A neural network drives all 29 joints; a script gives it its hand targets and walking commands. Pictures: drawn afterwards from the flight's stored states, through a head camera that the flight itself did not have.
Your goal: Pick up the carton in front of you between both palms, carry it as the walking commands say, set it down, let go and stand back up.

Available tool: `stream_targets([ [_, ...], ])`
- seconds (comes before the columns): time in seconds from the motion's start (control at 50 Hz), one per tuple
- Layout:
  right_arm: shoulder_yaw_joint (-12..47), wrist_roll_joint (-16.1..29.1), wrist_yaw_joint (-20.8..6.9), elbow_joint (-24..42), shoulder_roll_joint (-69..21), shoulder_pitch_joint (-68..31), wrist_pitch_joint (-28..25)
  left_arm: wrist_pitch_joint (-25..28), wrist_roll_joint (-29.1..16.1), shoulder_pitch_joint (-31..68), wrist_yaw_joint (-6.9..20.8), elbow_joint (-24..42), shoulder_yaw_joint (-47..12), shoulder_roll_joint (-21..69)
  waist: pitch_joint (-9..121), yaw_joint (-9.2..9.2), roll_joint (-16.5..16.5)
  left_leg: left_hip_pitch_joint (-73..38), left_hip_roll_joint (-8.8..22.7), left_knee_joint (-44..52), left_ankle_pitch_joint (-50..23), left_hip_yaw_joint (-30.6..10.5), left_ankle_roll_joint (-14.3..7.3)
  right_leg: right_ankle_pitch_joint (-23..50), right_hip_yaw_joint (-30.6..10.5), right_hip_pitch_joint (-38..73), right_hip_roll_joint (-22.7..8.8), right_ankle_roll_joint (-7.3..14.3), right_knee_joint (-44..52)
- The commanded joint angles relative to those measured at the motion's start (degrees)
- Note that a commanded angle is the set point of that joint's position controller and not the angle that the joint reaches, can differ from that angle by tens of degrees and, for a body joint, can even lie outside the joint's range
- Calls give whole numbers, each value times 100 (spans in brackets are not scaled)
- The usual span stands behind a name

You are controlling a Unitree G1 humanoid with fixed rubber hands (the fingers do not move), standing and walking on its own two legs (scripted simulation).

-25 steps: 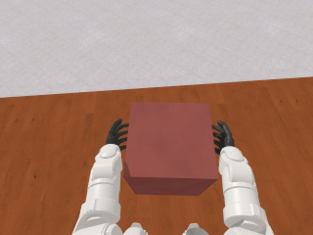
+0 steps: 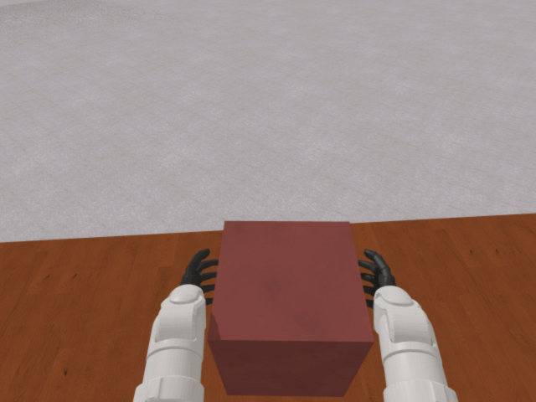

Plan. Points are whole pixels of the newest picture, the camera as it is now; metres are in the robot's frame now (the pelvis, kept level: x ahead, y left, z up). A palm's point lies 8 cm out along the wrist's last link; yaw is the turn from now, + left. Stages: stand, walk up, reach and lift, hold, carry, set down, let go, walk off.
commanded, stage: reach and lift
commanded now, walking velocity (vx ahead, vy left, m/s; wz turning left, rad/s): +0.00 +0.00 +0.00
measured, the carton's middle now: (286, 311) +0.31 +0.00 -0.05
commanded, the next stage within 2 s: hold in 0.86 s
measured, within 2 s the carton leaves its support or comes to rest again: neither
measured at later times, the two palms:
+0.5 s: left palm (191, 286) +0.30 +0.15 +0.04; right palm (384, 288) +0.30 -0.15 +0.04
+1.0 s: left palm (188, 283) +0.30 +0.15 +0.06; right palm (389, 284) +0.30 -0.15 +0.06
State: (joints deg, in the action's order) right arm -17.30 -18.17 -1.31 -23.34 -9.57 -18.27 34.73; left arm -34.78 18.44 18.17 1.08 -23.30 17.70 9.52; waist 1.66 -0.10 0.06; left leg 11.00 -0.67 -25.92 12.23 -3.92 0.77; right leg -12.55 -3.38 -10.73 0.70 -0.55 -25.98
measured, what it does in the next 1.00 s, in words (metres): stands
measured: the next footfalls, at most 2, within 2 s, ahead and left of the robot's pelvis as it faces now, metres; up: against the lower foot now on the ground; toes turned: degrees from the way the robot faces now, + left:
none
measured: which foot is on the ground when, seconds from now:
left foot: down 0.00-1.00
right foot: down 0.00-1.00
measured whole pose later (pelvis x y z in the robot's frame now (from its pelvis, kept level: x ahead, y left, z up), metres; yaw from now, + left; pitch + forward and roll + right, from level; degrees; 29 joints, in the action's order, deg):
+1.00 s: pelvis +0.01 +0.00 +0.01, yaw +0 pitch -6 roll +0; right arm -11.0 -15.1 -0.8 -10.8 -8.4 -13.4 42.1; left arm -42.1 15.2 13.4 0.3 -11.0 11.0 8.4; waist -0.9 -0.1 0.0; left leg 2.4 -0.4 -19.1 10.3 -3.9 0.7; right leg -10.5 -3.6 -2.0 0.6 -0.6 -18.9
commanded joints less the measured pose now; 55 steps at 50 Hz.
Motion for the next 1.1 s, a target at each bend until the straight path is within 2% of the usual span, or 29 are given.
stream_targets([
  [0.0,2834,1174,-1358,-69,-5460,-2860,-141,165,-1248,2977,1448,-63,-2898,5378,942,-23,-28,-244,-450,435,-62,46,-116,106,14,203,415,83,487],
  [0.22,2916,1181,-1346,63,-5342,-2778,-61,80,-1233,2865,1375,81,-2994,5341,1169,-2,15,-584,-466,522,-471,53,-69,502,36,517,454,61,555],
  [0.52,3148,1350,-1278,672,-5176,-2148,135,-126,-1415,2213,1284,671,-3232,5240,1175,-1,21,-957,-486,679,-1318,-2,-23,1297,-7,880,503,23,700],
  [0.82,3273,1456,-1226,974,-5125,-2052,342,-324,-1505,2130,1270,990,-3333,5101,1001,6,-15,-1010,-497,759,-1224,3,-36,1293,-39,977,480,-7,783],
  [0.94,3675,1699,-1175,1530,-5107,-1907,579,-555,-1751,1971,1211,1574,-3736,5076,1242,7,-7,-1262,-501,827,-1634,-30,-9,1734,-68,1239,485,-30,862],
  [1.08,3333,1521,-1185,1317,-4854,-2017,788,-775,-1567,2096,1219,1356,-3408,4850,499,0,-5,-964,-455,933,-633,19,-54,676,-24,888,456,24,971],
])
